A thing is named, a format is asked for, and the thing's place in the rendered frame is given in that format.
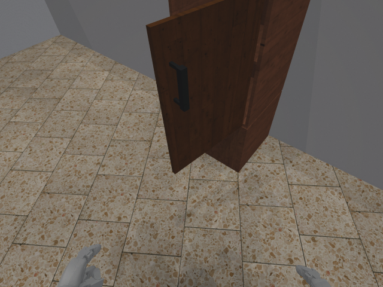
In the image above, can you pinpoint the robot left hand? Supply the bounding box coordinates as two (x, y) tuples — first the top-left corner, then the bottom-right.
(57, 244), (104, 287)

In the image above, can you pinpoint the robot right hand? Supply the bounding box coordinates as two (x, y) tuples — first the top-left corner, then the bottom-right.
(296, 265), (331, 287)

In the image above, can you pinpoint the handle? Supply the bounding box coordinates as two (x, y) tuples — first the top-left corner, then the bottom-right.
(169, 61), (190, 112)

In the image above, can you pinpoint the cupboard door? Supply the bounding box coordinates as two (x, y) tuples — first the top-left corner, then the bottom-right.
(146, 0), (265, 174)

